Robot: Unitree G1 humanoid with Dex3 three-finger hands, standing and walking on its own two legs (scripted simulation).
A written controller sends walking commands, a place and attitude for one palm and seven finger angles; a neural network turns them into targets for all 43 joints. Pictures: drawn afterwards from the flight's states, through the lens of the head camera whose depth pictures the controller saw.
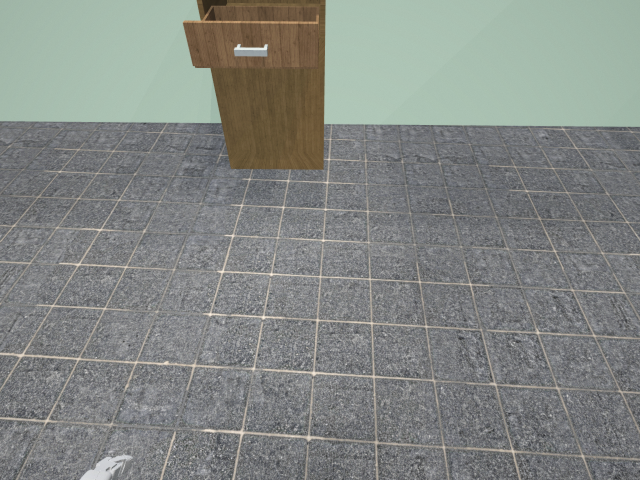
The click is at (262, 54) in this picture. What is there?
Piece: drawer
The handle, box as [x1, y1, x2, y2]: [234, 44, 267, 55]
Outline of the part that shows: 234,48 235,55 267,55 267,44 265,44 263,48 241,48 240,44 238,44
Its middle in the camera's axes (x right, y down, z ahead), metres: -0.23 -0.63 +1.28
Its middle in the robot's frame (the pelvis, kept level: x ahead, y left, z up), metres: +1.37 +0.30 -0.03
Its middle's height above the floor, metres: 0.73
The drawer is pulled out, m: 0.29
